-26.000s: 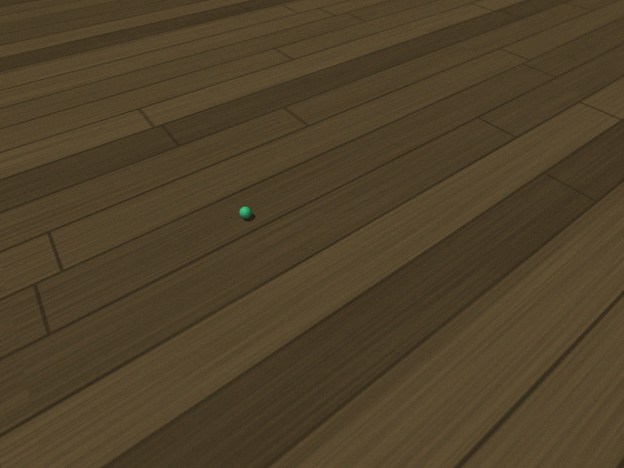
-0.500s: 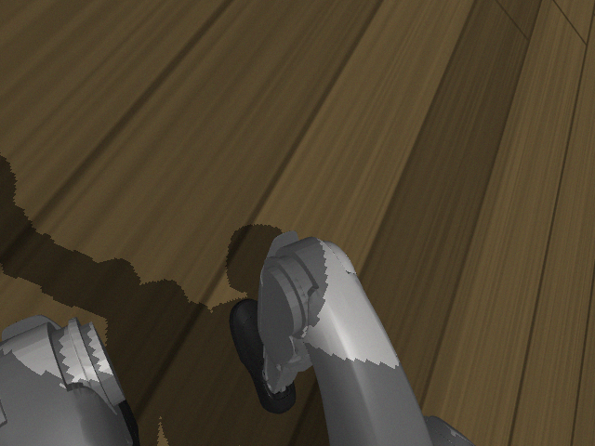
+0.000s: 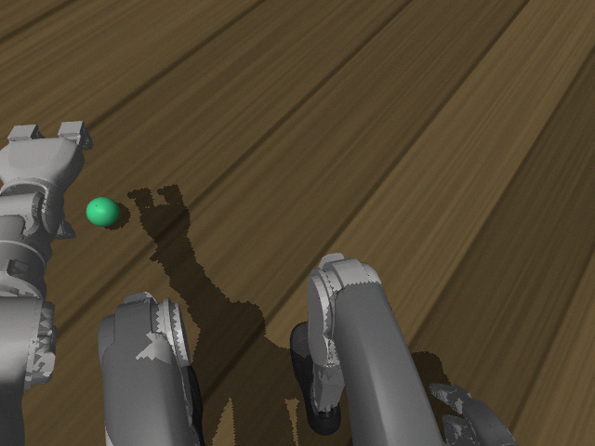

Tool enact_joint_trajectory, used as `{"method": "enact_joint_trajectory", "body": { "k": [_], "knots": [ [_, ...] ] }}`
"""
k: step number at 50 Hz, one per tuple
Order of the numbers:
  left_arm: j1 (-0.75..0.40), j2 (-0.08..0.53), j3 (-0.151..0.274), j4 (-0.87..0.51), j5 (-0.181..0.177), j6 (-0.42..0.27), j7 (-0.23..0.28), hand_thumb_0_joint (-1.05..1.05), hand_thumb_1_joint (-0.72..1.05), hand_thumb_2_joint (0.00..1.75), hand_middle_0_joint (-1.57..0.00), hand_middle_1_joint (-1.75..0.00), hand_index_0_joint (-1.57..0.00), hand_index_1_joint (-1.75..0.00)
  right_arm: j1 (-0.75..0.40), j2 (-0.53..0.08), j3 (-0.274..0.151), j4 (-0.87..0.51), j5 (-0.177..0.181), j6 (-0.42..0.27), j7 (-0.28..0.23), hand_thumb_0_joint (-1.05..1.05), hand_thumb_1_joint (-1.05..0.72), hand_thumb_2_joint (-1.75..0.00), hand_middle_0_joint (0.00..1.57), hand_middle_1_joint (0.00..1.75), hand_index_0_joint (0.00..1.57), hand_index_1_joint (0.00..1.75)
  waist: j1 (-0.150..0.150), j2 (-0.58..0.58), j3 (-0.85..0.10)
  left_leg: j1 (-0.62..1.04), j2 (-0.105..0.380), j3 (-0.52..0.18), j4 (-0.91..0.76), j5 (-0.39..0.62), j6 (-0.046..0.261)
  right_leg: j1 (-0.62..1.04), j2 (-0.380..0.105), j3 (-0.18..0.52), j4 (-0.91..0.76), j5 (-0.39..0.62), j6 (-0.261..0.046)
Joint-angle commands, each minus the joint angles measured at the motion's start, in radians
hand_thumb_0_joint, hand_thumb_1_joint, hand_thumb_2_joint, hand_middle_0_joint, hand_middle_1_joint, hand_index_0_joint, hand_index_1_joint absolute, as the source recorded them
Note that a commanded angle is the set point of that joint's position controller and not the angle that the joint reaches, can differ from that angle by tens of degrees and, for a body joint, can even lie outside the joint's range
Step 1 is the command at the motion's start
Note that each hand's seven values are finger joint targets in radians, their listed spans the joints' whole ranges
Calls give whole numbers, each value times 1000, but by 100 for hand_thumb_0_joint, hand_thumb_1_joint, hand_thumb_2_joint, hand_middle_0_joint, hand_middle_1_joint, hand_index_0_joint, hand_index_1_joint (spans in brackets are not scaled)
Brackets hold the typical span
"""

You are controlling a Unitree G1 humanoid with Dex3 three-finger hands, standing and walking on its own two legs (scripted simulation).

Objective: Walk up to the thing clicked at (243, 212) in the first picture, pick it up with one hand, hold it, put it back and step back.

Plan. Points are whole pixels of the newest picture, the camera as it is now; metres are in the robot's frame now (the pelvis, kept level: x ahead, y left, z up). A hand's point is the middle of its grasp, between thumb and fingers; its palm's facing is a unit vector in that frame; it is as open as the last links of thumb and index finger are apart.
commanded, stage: withdraw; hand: left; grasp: from above
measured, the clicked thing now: (103, 211) +0.52 +0.25 -0.33
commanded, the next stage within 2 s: home in 0.10 s
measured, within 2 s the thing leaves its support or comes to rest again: neither
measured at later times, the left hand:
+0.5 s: hand (67, 176) +0.53 +0.26 -0.18, palm faces -0.28 -0.22 -0.94, open 12.1 cm
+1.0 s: hand (9, 280) +0.34 +0.22 +0.04, palm faces -0.12 -0.85 -0.51, open 7.4 cm
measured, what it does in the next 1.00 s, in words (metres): rises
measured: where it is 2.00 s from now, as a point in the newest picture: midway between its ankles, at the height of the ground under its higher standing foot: (256, 420)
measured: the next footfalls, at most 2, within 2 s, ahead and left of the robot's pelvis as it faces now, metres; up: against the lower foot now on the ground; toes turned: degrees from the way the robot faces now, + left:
none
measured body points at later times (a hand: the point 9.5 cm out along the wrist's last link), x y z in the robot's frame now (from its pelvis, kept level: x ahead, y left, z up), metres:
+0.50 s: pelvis +0.03 +0.01 -0.02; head +0.28 +0.07 +0.35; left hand +0.54 +0.27 -0.13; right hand +0.04 -0.25 -0.11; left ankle +0.09 +0.13 -0.32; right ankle +0.12 -0.12 -0.32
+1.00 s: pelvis +0.02 +0.00 +0.15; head +0.18 +0.04 +0.57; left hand +0.34 +0.27 +0.07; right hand +0.22 -0.25 +0.05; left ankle +0.09 +0.13 -0.32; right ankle +0.12 -0.12 -0.32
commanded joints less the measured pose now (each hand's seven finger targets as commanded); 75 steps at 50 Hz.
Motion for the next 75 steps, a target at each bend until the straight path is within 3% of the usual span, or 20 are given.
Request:
{"method": "enact_joint_trajectory", "body": {
  "k": [1, 7, 11, 14, 17, 20, 23, 26, 30, 32, 36, 39, 44, 46, 52, 59, 62, 67, 72, 75],
  "knots": [
    [-325, 238, 33, 15, 33, 0, 72, 0, -55, 104, -7, -100, -6, -102, 180, -190, -58, -3, -1, -6, -36, 0, -90, -90, 20, 30, 20, 30, -39, 155, -521, 267, -42, 92, -224, -42, 40, 333, 65, -2, -263, -83, -53],
    [-417, 244, 17, 81, 50, -29, 118, 0, -54, 103, -8, -101, -7, -102, 220, -216, -42, 28, -13, -31, -49, 0, -90, -90, 20, 30, 20, 30, -76, 188, -541, 301, -40, 73, -196, 3, 40, 265, 54, -48, -203, 5, -48],
    [-499, 276, 35, 41, 70, -61, 159, 0, -45, 93, -16, -94, -16, -94, 263, -236, -38, 43, -31, -54, -46, 0, -88, -89, 20, 30, 20, 30, -99, 301, -604, 430, -30, 57, -172, 95, 23, 226, 44, -82, -142, 114, -46],
    [-488, 315, 89, -30, 67, -61, 210, 0, -27, 98, -26, -73, -23, -76, 281, -247, -49, 50, -44, -66, -35, 0, -88, -89, 20, 30, 20, 30, -84, 432, -684, 558, -22, 36, -185, 187, 2, 209, 33, -103, -84, 192, -44],
    [-447, 345, 152, -136, 27, -26, 249, 0, -15, 89, -24, -63, -21, -65, 286, -254, -75, 34, -50, -67, -20, 0, -89, -90, 20, 30, 20, 30, -47, 526, -833, 660, -18, 41, -205, 257, -11, 236, 27, -101, -67, 244, -56],
    [-388, 356, 199, -195, -47, 32, 249, 0, 5, 91, -24, -58, -22, -60, 287, -254, -101, 26, -41, -64, 2, 0, -89, -90, 20, 30, 20, 30, -2, 566, -907, 700, -15, 59, -229, 289, -9, 269, 27, -88, -90, 267, -64],
    [-326, 295, 197, -259, -153, 98, 200, 0, 21, 104, -26, -63, -24, -65, 314, -232, -120, 31, -17, -51, 17, 0, -89, -90, 20, 30, 20, 30, 34, 505, -965, 674, -19, 95, -248, 302, 12, 386, 37, -63, -164, 292, -57],
    [-182, 174, 167, -240, -296, 157, 113, 0, 37, 105, -26, -59, -24, -61, 322, -218, -132, 44, 13, -40, 22, 0, -89, -90, 20, 30, 20, 30, 52, 408, -875, 616, -22, 90, -309, 268, 23, 422, 40, -49, -227, 255, -52],
    [40, 69, 112, -453, -459, 216, -37, 0, 55, 110, -26, -58, -25, -59, 295, -207, -150, -11, 58, -12, 10, 0, -89, -90, 20, 30, 20, 30, 66, 248, -841, 598, -21, 82, -382, 274, 39, 556, 45, -27, -324, 279, -43],
    [144, 51, 121, -537, -537, 233, -103, 0, 68, 117, -27, -59, -26, -60, 267, -193, -153, -41, 76, -1, -4, 0, -89, -90, 20, 30, 20, 30, 72, 120, -781, 539, -20, 78, -413, 242, 53, 632, 46, -14, -374, 283, -33],
    [242, -40, 94, -758, -696, 224, -187, 0, 99, 113, -25, -46, -25, -47, 201, -147, -156, -88, 98, -12, -43, 0, -90, -90, 20, 30, 20, 30, 87, 19, -730, 530, -18, 85, -473, 156, 63, 723, 43, 11, -480, 215, -24],
    [325, -51, 133, -861, -762, 208, -191, 0, 90, 90, -20, -30, -20, -30, 156, -133, -165, -117, 109, -25, -70, 0, -90, -90, 20, 30, 20, 30, 126, 40, -705, 608, -17, 79, -540, 108, 54, 737, 37, 25, -534, 152, -30],
    [440, -122, 135, -980, -829, 227, -153, 0, 90, 91, -20, -30, -20, -30, 78, -112, -157, -147, 125, -34, -120, 0, -90, -90, 20, 30, 20, 30, 151, 134, -617, 776, -8, 45, -718, -34, 34, 721, 29, 38, -639, 24, -41],
    [477, -138, 134, -1068, -882, 257, -150, 0, 90, 90, -20, -30, -20, -30, 55, -114, -158, -165, 132, -39, -141, 0, -90, -90, 20, 30, 20, 30, 163, 170, -640, 878, -4, 26, -790, -59, 28, 756, 27, 39, -680, 10, -41],
    [649, -223, 92, -1194, -1071, 358, -150, 0, 90, 90, -20, -30, -20, -30, 1, -89, -140, -197, 144, -65, -200, 0, -90, -90, 20, 30, 20, 30, 143, 114, -582, 1021, -6, 27, -912, -36, 31, 896, 26, 48, -838, 13, -29],
    [837, -272, 126, -1263, -1179, 438, -135, 0, 90, 90, -20, -30, -20, -30, 2, -55, -102, -211, 154, -100, -256, 0, -90, -90, 20, 30, 20, 30, 160, 94, -457, 1184, -5, 10, -1086, -6, 28, 1070, 24, 58, -1008, 40, -26],
    [950, -291, 137, -1296, -1212, 466, -138, 0, 90, 90, -20, -30, -20, -30, 20, -40, -90, -216, 157, -113, -280, 0, -90, -90, 20, 30, 20, 30, 169, 85, -439, 1267, -4, 22, -1146, 112, 25, 1186, 27, 53, -1076, 130, -27],
    [1105, -315, 148, -1365, -1236, 498, -150, 0, 90, 90, -20, -30, -20, -30, 54, -31, -83, -237, 151, -130, -309, 0, -90, -90, 20, 30, 20, 30, 181, 94, -401, 1413, -3, 32, -1242, 286, 15, 1321, 32, 40, -1167, 259, -27],
    [1265, -343, 123, -1484, -1242, 512, -160, 0, 90, 90, -20, -30, -20, -30, 94, -13, -82, -261, 140, -151, -330, 0, -90, -90, 20, 30, 20, 30, 178, 82, -356, 1518, -14, 66, -1321, 409, 18, 1480, 39, 33, -1285, 367, -23],
    [1346, -345, 128, -1546, -1250, 525, -164, 0, 90, 90, -20, -30, -20, -30, 107, -7, -84, -282, 137, -161, -339, 0, -90, -90, 20, 30, 20, 30, 189, 55, -299, 1563, -16, 73, -1376, 410, 19, 1540, 43, 29, -1354, 370, -18]
  ]
}}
